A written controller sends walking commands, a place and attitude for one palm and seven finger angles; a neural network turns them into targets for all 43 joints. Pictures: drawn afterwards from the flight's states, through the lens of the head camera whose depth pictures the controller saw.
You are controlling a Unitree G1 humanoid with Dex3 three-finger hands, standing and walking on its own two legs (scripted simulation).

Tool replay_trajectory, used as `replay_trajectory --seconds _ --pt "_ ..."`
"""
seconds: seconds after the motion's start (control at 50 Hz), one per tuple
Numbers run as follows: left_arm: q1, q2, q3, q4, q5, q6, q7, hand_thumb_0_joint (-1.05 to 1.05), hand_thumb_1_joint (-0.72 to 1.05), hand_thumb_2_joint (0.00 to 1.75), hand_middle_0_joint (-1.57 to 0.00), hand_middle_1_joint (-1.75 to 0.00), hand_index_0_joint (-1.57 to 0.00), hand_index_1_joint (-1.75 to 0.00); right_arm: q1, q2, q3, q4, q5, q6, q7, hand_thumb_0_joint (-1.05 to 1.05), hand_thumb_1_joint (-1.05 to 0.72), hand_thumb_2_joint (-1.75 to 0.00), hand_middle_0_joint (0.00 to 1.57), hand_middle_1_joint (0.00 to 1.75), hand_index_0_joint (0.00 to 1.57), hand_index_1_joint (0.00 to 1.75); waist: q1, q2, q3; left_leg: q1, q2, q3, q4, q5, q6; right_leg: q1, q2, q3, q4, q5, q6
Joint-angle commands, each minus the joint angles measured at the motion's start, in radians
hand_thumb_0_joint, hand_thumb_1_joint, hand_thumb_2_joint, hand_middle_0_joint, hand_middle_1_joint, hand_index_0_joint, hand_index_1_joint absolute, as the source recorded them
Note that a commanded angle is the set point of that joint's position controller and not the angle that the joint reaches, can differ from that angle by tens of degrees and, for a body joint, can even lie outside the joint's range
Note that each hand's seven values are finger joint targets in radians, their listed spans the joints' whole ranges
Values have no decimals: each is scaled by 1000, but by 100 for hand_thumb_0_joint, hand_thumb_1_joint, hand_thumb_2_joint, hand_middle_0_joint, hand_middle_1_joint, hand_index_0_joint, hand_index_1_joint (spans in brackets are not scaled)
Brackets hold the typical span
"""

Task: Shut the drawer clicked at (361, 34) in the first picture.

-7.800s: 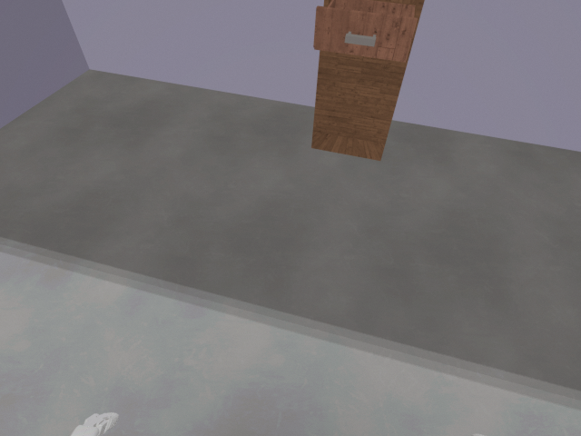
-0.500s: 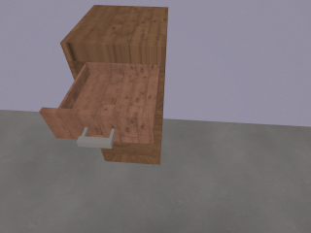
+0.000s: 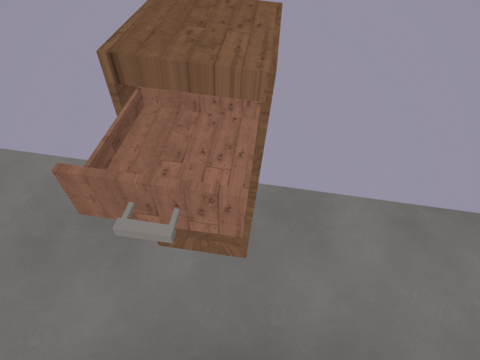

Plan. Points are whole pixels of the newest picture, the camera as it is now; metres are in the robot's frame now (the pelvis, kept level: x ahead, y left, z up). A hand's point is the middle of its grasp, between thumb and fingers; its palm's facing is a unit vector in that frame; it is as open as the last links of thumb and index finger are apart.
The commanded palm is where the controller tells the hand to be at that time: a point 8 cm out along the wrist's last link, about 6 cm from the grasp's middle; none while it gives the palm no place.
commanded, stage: come to a stop and stand still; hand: left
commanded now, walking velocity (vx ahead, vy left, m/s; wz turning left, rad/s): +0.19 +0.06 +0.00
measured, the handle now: (149, 220) +0.35 +0.21 +0.00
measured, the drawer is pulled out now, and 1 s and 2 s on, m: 0.29 0.29 0.29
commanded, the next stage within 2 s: look again from close up in 1.72 s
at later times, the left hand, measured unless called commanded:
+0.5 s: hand out of the picture +0.14 +0.15 -0.15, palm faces +0.02 -0.97 -0.26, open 7.3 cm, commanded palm none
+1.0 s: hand out of the picture -0.01 +0.16 -0.15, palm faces +0.09 -0.98 -0.20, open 7.4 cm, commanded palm none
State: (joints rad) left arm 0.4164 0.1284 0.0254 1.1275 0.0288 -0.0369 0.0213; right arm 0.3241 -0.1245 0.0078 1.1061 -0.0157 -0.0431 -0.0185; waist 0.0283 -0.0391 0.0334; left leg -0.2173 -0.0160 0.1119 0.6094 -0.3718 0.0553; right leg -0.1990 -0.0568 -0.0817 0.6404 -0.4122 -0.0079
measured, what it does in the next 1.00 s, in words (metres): steps on the spot: right foot, then left foot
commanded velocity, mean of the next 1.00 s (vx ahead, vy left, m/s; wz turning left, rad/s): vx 0.00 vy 0.01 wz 0.00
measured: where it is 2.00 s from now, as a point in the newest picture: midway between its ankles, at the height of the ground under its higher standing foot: outside the picture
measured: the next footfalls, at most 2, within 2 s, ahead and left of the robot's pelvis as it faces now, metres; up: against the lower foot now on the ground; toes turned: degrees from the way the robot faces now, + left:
right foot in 0.36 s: +0.17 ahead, -0.12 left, +0.00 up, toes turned -3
left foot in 0.78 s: +0.02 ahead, +0.10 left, +0.00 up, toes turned +5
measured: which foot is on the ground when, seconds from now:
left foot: down 0.00-0.38, up 0.40-0.76, down 0.78-1.00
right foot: down 0.00-0.00, up 0.02-0.34, down 0.36-0.78, up 0.80-1.00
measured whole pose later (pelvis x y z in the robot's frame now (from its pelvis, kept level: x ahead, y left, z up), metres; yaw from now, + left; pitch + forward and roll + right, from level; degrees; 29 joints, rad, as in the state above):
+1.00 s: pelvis -0.01 -0.02 +0.02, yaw +2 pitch +0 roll +1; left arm 0.33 0.18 0.05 1.02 0.03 0.04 -0.01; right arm 0.42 -0.11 0.01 1.07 -0.03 0.00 -0.03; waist 0.00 -0.02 -0.03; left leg -0.16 0.00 0.05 0.36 -0.21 0.02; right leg -0.50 -0.01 -0.02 1.11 -0.31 -0.01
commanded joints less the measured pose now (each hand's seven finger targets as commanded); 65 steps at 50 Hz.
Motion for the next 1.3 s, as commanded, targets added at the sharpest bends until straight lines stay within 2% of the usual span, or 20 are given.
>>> replay_trajectory --seconds 0.0,0.08,0.18,0.28,0.32,0.36,0.38,0.5,0.62,0.72,0.74,0.76,0.78,0.84,0.92,1.02,1.08,1.12,1.14,1.28 --pt "-127 72 14 -116 -1 1 14 0 90 90 -20 -30 -20 -30 343 -162 -25 68 -16 -15 -23 0 -90 -90 20 30 20 30 -135 302 79 300 383 -458 -304 667 167 -490 32 23 476 -201 -37" --pt "-129 28 11 -106 -5 6 -9 0 90 90 -20 -30 -20 -30 185 -106 -7 1 -12 -33 -24 0 -90 -90 20 30 20 30 -52 82 119 160 310 -277 -322 790 182 -464 -22 23 538 -23 -23" --pt "-131 11 1 -120 -14 33 4 0 90 90 -20 -30 -20 -30 134 -94 6 -11 -8 -31 -38 0 -90 -90 20 30 20 30 -13 158 57 124 219 -109 -273 1138 85 -310 8 9 316 149 1" --pt "-127 82 15 -152 -13 32 13 0 90 90 -20 -30 -20 -30 96 -146 -36 -30 -5 5 -35 0 -90 -90 20 30 20 30 -1 157 14 168 242 -130 -157 1041 68 -149 32 1 -5 223 -14" --pt "-48 125 25 -139 -7 18 16 0 90 90 -20 -30 -20 -30 97 -146 -50 -42 5 18 -27 0 -90 -90 20 30 20 30 29 76 -37 124 189 -117 -36 800 24 0 2 20 -145 494 -23" --pt "-3 228 48 -133 -5 3 25 0 90 90 -20 -30 -20 -30 201 -72 -58 -49 16 26 -18 0 -90 -90 20 30 20 30 5 -208 -195 -122 -33 -52 326 -161 -46 259 -336 375 -125 1254 -212" --pt "-11 229 45 -150 -11 2 26 0 90 90 -20 -30 -20 -30 193 -80 -61 -63 19 37 -27 0 -90 -90 20 30 20 30 -1 -160 -211 -101 -21 -136 425 -304 -46 183 -411 386 -173 1287 -287" --pt "-185 203 50 -209 -4 29 29 0 90 90 -20 -30 -20 -30 60 -60 -62 -74 2 91 4 0 -90 -90 20 30 20 30 -28 -86 -75 -145 20 -105 495 -118 -84 -120 -263 256 -321 502 -197" --pt "-188 246 70 -225 11 49 21 0 90 90 -20 -30 -20 -30 22 -82 -64 -114 -3 87 21 0 -90 -90 20 30 20 30 -4 -103 -71 -85 7 -55 230 -92 -78 -154 -232 314 -443 -16 -167" --pt "-234 221 65 -224 2 74 15 0 90 90 -20 -30 -20 -30 253 -77 -53 -46 -3 73 15 0 -90 -90 20 30 20 30 -101 -73 -67 264 -29 12 -238 17 -36 -324 -96 177 -395 -203 -22" --pt "-225 168 51 -224 -6 79 12 0 90 90 -20 -30 -20 -30 266 -108 -52 -47 -12 65 8 0 -90 -90 20 30 20 30 -105 103 -41 219 62 -105 -371 -82 -11 -339 -24 109 -214 -182 8" --pt "-199 88 36 -231 -20 81 8 0 90 90 -20 -30 -20 -30 176 -162 -59 -84 -24 61 0 0 -90 -90 20 30 20 30 -74 378 66 40 279 -405 -519 -311 55 -408 79 14 64 -83 33" --pt "-210 95 36 -255 -13 82 5 0 90 90 -20 -30 -20 -30 64 -187 -59 -142 -23 61 -8 0 -90 -90 20 30 20 30 -46 329 181 -194 384 -472 -592 -335 120 -385 53 66 216 -33 7" --pt "-121 98 46 -190 4 74 -21 0 90 90 -20 -30 -20 -30 -67 -157 -35 -155 -16 31 -9 0 -90 -90 20 30 20 30 30 175 131 -229 257 -310 -529 -171 97 -308 62 97 489 140 -2" --pt "-122 87 39 -183 1 52 -26 0 90 90 -20 -30 -20 -30 76 -148 -34 -100 -15 8 -18 0 -90 -90 20 30 20 30 -32 144 85 13 244 -288 -450 -39 117 -450 44 62 527 102 -4" --pt "-196 51 18 -211 -7 33 -24 0 90 90 -20 -30 -20 -30 169 -142 -38 -54 -29 5 -21 0 -90 -90 20 30 20 30 -87 167 37 94 288 -311 -378 164 138 -321 13 32 163 -75 -8" --pt "-55 31 11 -147 -14 12 -15 0 90 90 -20 -30 -20 -30 140 -141 -35 -37 -16 14 -19 0 -90 -90 20 30 20 30 -22 114 -38 3 217 -223 -221 259 72 -13 50 14 -219 103 -2" --pt "69 137 23 -81 -9 -4 5 0 90 90 -20 -30 -20 -30 127 -46 -19 -49 10 9 -10 0 -90 -90 20 30 20 30 7 -194 -78 -269 53 -52 4 -61 -35 266 -195 319 -324 342 -50" --pt "86 172 25 -75 -16 2 5 0 90 90 -20 -30 -20 -30 85 -54 -22 -75 4 18 -10 0 -90 -90 20 30 20 30 20 -212 -44 -282 40 -52 113 -195 -46 173 -295 404 -374 407 -117" --pt "-23 82 -7 -57 -14 -5 11 0 90 90 -20 -30 -20 -30 58 9 -15 -2 11 42 -7 0 -90 -90 20 30 20 30 -35 -71 67 -96 58 -42 84 -5 -70 -39 -148 210 -365 548 -170"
